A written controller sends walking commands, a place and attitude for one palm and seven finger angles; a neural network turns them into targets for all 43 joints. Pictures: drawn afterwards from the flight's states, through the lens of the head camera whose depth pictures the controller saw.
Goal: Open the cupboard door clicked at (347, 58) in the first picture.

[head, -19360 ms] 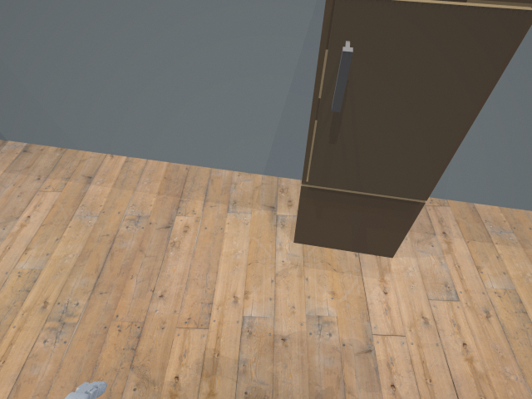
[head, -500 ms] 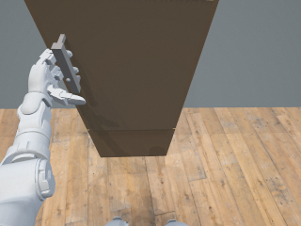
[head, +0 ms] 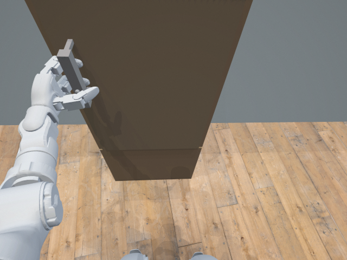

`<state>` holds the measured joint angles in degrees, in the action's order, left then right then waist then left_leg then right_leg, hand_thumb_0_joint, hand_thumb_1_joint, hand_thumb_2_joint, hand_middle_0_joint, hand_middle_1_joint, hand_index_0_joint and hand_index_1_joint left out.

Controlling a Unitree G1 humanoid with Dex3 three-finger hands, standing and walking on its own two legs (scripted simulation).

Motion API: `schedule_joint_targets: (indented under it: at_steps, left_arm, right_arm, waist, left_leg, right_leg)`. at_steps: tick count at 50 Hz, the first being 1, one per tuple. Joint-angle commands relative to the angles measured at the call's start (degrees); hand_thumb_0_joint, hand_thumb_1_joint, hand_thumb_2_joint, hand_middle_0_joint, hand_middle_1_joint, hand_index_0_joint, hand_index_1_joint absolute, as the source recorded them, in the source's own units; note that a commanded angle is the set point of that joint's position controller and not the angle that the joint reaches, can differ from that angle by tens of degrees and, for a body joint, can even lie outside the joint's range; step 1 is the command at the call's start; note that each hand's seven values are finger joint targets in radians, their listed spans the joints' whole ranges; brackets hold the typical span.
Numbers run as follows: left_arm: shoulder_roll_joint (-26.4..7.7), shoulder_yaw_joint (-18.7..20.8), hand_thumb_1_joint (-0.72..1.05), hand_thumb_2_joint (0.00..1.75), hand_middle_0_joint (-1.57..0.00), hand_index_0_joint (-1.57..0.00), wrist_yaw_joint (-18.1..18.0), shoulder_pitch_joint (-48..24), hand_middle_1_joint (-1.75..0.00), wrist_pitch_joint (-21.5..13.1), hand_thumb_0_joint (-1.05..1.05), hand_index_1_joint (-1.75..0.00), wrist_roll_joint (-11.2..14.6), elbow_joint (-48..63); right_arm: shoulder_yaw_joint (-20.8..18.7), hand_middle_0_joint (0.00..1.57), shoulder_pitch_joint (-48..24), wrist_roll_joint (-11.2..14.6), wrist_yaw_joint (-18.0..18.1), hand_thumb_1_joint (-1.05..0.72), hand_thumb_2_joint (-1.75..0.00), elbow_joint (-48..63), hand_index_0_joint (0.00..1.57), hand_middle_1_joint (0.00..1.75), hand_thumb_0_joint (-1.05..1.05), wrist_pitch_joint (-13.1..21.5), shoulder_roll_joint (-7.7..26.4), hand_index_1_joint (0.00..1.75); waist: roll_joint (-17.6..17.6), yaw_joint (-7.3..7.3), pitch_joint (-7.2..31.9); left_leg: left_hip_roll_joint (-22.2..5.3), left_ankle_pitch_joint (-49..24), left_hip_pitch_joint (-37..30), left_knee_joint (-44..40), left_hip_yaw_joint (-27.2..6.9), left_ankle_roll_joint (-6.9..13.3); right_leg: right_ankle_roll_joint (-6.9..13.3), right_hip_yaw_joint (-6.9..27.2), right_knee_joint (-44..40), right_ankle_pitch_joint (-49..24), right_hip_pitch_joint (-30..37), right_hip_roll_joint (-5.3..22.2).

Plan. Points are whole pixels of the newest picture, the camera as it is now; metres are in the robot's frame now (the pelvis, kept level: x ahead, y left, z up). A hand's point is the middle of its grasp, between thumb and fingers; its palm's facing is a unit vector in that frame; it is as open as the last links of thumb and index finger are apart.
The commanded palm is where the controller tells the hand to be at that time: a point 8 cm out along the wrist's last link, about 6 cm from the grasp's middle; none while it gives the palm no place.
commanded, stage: close the thumb around the handle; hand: left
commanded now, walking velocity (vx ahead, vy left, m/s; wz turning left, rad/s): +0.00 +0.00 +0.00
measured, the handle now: (78, 76) +0.52 +0.21 +0.11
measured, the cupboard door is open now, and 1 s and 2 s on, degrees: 0 23 42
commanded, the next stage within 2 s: pull the door open along its arc in 0.28 s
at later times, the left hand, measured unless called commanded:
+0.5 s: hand (83, 95) +0.46 +0.18 +0.11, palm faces +0.00 -1.00 +0.02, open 6.0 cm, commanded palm +0.42 +0.24 +0.11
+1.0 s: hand (101, 143) +0.33 +0.13 +0.11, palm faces +0.33 -0.94 +0.10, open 6.3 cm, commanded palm +0.28 +0.16 +0.11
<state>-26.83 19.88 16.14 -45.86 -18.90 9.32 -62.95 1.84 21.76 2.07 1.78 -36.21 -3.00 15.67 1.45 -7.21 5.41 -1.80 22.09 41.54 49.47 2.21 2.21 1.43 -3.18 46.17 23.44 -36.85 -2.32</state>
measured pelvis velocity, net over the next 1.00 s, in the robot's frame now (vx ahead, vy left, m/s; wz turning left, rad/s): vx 0.00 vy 0.00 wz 0.02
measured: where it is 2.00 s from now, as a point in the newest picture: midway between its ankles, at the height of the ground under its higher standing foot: outside the picture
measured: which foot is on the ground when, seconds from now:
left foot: down 0.00-1.00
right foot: down 0.00-1.00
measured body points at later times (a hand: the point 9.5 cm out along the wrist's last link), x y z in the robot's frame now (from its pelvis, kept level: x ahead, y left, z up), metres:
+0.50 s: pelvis -0.01 +0.00 +0.00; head +0.06 +0.01 +0.45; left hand +0.46 +0.24 +0.11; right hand +0.04 -0.27 -0.11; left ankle +0.02 +0.09 -0.70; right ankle -0.01 -0.11 -0.70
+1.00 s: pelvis +0.00 +0.00 +0.01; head +0.02 -0.01 +0.46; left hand +0.31 +0.18 +0.11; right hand +0.19 -0.22 -0.08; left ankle +0.02 +0.09 -0.70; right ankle -0.01 -0.11 -0.70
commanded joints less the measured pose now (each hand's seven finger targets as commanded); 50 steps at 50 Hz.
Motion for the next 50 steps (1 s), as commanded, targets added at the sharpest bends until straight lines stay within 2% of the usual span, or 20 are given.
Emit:
schedule_joint_targets:
  at_steps: [1, 3, 5, 8, 10, 19, 21, 24, 25, 28, 31, 35, 38, 39, 40, 41, 42, 44, 47, 50]
  left_arm:
    - [-13.25, 1.1, 0.73, 0.83, -0.39, -0.39, 0.39, -24.49, -1.33, -3.63, 0.0, -1.33, 1.5, 12.99]
    - [-14.23, 1.94, 0.84, 0.88, -0.4, -0.4, 0.3, -25.3, -1.34, -4.23, 0.0, -1.34, 1.67, 14.56]
    - [-11.58, -0.09, 0.9, 0.9, -0.4, -0.4, 0.37, -25.33, -1.35, -4.3, 0.0, -1.35, 1.67, 15.77]
    - [-14.38, 3.15, 0.9, 0.9, -0.4, -0.4, -0.25, -23.18, -1.35, -3.57, 0.0, -1.35, 2.13, 13.49]
    - [-16.73, 4.66, 0.9, 0.9, -0.4, -0.4, -0.89, -24.07, -1.35, -3.14, 0.0, -1.35, 1.75, 13.49]
    - [-17.3, 4.51, 0.9, 0.9, -0.4, -0.4, -1.21, -23.95, -1.35, -4.04, 0.0, -1.35, 0.64, 12.02]
    - [-8.97, -1.2, 0.9, 0.9, -0.4, -0.4, -0.92, -23.69, -1.35, -4.26, 0.0, -1.35, 1.48, 14.67]
    - [-10.56, 0.85, 0.9, 0.9, -0.4, -0.4, -1.63, -18.56, -1.35, -4.13, 0.0, -1.35, 1.93, 15.68]
    - [-9.58, 0.05, 0.9, 0.9, -0.4, -0.4, -1.65, -17.07, -1.35, -4.01, 0.0, -1.35, 1.91, 17.57]
    - [-7.9, -0.53, 0.9, 0.9, -0.4, -0.4, -1.58, -10.54, -1.35, -3.2, 0.0, -1.35, 2.73, 22.14]
    - [-5.01, -2.16, 0.9, 0.9, -0.4, -0.4, -1.65, -4.01, -1.35, -1.62, 0.0, -1.35, 3.96, 27.63]
    - [-0.47, -4.19, 0.9, 0.9, -0.4, -0.4, -2.3, 9.64, -1.35, -0.24, 0.0, -1.35, 5.73, 40.46]
    - [2.49, -5.91, 0.9, 0.9, -0.4, -0.4, -3.68, 18.5, -1.35, 1.03, 0.0, -1.35, 6.19, 47.69]
    - [5.0, 1.08, 0.9, 0.9, -0.4, -0.4, -12.09, 15.93, -1.35, 1.66, 0.0, -1.35, 9.81, 53.05]
    - [10.42, -4.66, 0.9, 0.9, -0.4, -0.4, -16.21, 19.5, -1.35, 2.96, 0.0, -1.35, 7.71, 53.68]
    - [11.7, -5.25, 0.9, 0.9, -0.4, -0.4, -19.82, 20.82, -1.35, 3.65, 0.0, -1.35, 6.33, 55.6]
    - [12.58, -6.46, 0.9, 0.9, -0.4, -0.4, -23.26, 23.0, -1.35, 3.95, 0.0, -1.35, 4.6, 57.17]
    - [17.27, -11.31, 0.9, 0.9, -0.4, -0.4, -29.08, 24.6, -1.35, 5.08, 0.0, -1.35, 0.75, 63.46]
    - [22.4, -17.4, 0.9, 0.9, -0.4, -0.4, -37.37, 27.95, -1.35, 8.61, 0.0, -1.35, -5.31, 67.09]
    - [28.4, -23.73, 0.9, 0.9, -0.4, -0.4, -43.95, 29.52, -1.35, 12.66, 0.0, -1.35, -9.93, 72.63]
  right_arm:
    - [-3.65, 0.2, 5.27, -0.05, 0.71, -0.9, -0.9, 4.64, 0.2, 0.3, 0.0, 1.31, 9.81, 0.3]
    - [-3.71, 0.2, 5.36, -0.08, 0.71, -0.9, -0.9, 4.49, 0.2, 0.3, 0.0, 1.42, 9.87, 0.3]
    - [-3.78, 0.2, 5.13, -0.09, 0.53, -0.9, -0.9, 4.42, 0.2, 0.3, 0.0, 1.46, 9.54, 0.3]
    - [-3.79, 0.2, 5.35, -0.03, 0.59, -0.9, -0.9, 4.38, 0.2, 0.3, 0.0, 1.19, 9.9, 0.3]
    - [-3.44, 0.2, 4.97, -0.11, 0.79, -0.9, -0.9, 4.74, 0.2, 0.3, 0.0, 1.14, 9.87, 0.3]
    - [-3.12, 0.2, 4.54, -0.12, 1.03, -0.9, -0.9, 5.57, 0.2, 0.3, 0.0, 1.24, 9.66, 0.3]
    - [-3.35, 0.2, 3.68, 0.02, 0.57, -0.9, -0.9, 6.17, 0.2, 0.3, 0.0, 1.76, 8.85, 0.3]
    - [-3.71, 0.2, 3.72, -0.06, 0.21, -0.9, -0.9, 6.63, 0.2, 0.3, 0.0, 1.97, 9.46, 0.3]
    - [-3.73, 0.2, 3.19, -0.01, 0.05, -0.9, -0.9, 7.02, 0.2, 0.3, 0.0, 2.01, 9.22, 0.3]
    - [-3.97, 0.2, 2.28, 0.36, -0.22, -0.9, -0.9, 8.03, 0.2, 0.3, 0.0, 2.0, 8.88, 0.3]
    - [-3.99, 0.2, 0.62, 0.81, -0.48, -0.9, -0.9, 9.35, 0.2, 0.3, 0.0, 2.18, 8.39, 0.3]
    - [-4.23, 0.2, -2.22, 1.2, -1.08, -0.9, -0.9, 11.39, 0.2, 0.3, 0.0, 3.35, 7.3, 0.3]
    - [-4.05, 0.2, -4.57, 1.28, -1.32, -0.9, -0.9, 12.37, 0.2, 0.3, 0.0, 4.45, 6.74, 0.3]
    - [-3.79, 0.2, -7.38, 1.01, -1.34, -0.9, -0.9, 12.31, 0.2, 0.3, 0.0, 5.4, 4.74, 0.3]
    - [-3.68, 0.2, -7.95, 0.56, -1.69, -0.9, -0.9, 12.19, 0.2, 0.3, 0.0, 6.14, 4.79, 0.3]
    - [-3.7, 0.2, -7.96, 0.26, -2.04, -0.9, -0.9, 11.65, 0.2, 0.3, 0.0, 6.6, 4.8, 0.3]
    - [-3.79, 0.2, -8.22, -0.35, -2.18, -0.9, -0.9, 11.31, 0.2, 0.3, 0.0, 6.75, 4.99, 0.3]
    - [-3.65, 0.2, -10.14, -1.19, -2.85, -0.9, -0.9, 11.64, 0.2, 0.3, 0.0, 6.81, 4.16, 0.3]
    - [-3.42, 0.2, -11.47, -2.67, -3.24, -0.9, -0.9, 11.82, 0.2, 0.3, 0.0, 5.5, 3.55, 0.3]
    - [-3.31, 0.2, -13.67, -3.46, -3.15, -0.9, -0.9, 12.74, 0.2, 0.3, 0.0, 3.59, 2.47, 0.3]
  waist:
    - [3.68, -0.11, 22.37]
    - [4.2, 0.14, 23.62]
    - [6.22, -0.18, 23.83]
    - [2.03, 0.51, 21.91]
    - [2.3, 0.95, 20.91]
    - [2.49, 0.67, 20.63]
    - [4.23, 0.19, 20.94]
    - [1.81, 1.68, 22.27]
    - [3.31, 2.14, 23.09]
    - [1.75, 3.24, 23.69]
    - [0.65, 3.98, 21.11]
    - [0.99, 5.85, 21.24]
    - [0.46, 6.28, 17.48]
    - [-1.42, 11.07, 16.58]
    - [0.2, 8.71, 14.26]
    - [-0.23, 8.49, 13.36]
    - [-3.8, 7.89, 12.57]
    - [0.2, 8.0, 14.2]
    - [-2.05, 7.17, 12.75]
    - [-1.5, 6.79, 13.4]
  left_leg:
    - [0.84, -19.05, -20.25, -4.42, -4.47, 0.02]
    - [0.84, -20.57, -21.02, -4.31, -4.53, 0.01]
    - [0.66, -21.91, -23.09, -4.14, -4.76, -0.24]
    - [0.79, -20.64, -20.3, -4.52, -4.54, 0.05]
    - [1.11, -18.2, -17.82, -5.05, -4.13, 0.13]
    - [1.14, -16.13, -16.78, -4.92, -3.85, 0.08]
    - [1.01, -15.8, -19.75, -5.23, -4.13, -0.21]
    - [1.07, -16.23, -19.04, -5.38, -4.05, -0.16]
    - [1.21, -17.0, -19.55, -5.35, -3.71, -0.15]
    - [1.2, -19.23, -20.1, -5.75, -3.24, -0.04]
    - [1.31, -18.96, -19.65, -6.87, -2.78, 0.11]
    - [1.34, -22.64, -22.04, -7.83, -2.09, 0.18]
    - [1.26, -22.65, -22.23, -8.69, -2.17, 0.09]
    - [1.47, -21.26, -19.43, -9.68, -2.19, -0.74]
    - [1.44, -19.61, -20.63, -10.1, -1.93, -0.94]
    - [1.26, -19.17, -20.59, -10.22, -2.56, -1.26]
    - [1.03, -18.61, -20.35, -10.12, -2.96, -1.04]
    - [0.98, -20.16, -22.47, -10.14, -2.82, -1.31]
    - [0.67, -18.8, -22.64, -10.29, -3.54, -1.31]
    - [0.84, -17.19, -23.74, -10.71, -3.75, -1.47]
  right_leg:
    - [-0.37, 1.77, -5.63, -19.32, 3.13, -1.18]
    - [-0.34, 1.83, -5.24, -20.68, 3.8, -1.19]
    - [-0.23, 1.55, -5.15, -20.52, 2.13, -1.27]
    - [-0.37, 1.58, -5.54, -20.54, 3.77, -1.32]
    - [-0.47, 1.93, -5.64, -19.64, 5.19, -1.01]
    - [-0.5, 2.4, -5.67, -18.42, 5.3, -0.84]
    - [-0.32, 1.68, -5.88, -16.9, 3.03, -1.06]
    - [-0.23, 1.71, -5.57, -17.63, 4.99, -1.12]
    - [-0.19, 1.84, -5.5, -18.56, 5.77, -1.1]
    - [-0.13, 1.61, -5.63, -21.41, 8.49, -1.17]
    - [-0.16, 1.43, -6.58, -22.15, 10.07, -1.15]
    - [-0.22, 1.24, -6.89, -26.1, 13.2, -0.89]
    - [-0.32, 0.73, -7.32, -25.71, 12.97, -0.83]
    - [-0.21, -0.4, -7.79, -22.74, 13.86, -0.95]
    - [-0.35, -0.53, -7.98, -21.07, 12.63, -0.96]
    - [-0.25, -1.02, -7.81, -19.8, 11.91, -0.8]
    - [-0.44, -1.13, -7.97, -18.87, 12.07, -0.79]
    - [-0.24, -0.86, -7.21, -19.35, 12.14, -0.13]
    - [-0.2, -1.0, -7.55, -17.62, 12.11, 0.34]
    - [0.16, -0.95, -8.28, -16.24, 13.14, 0.91]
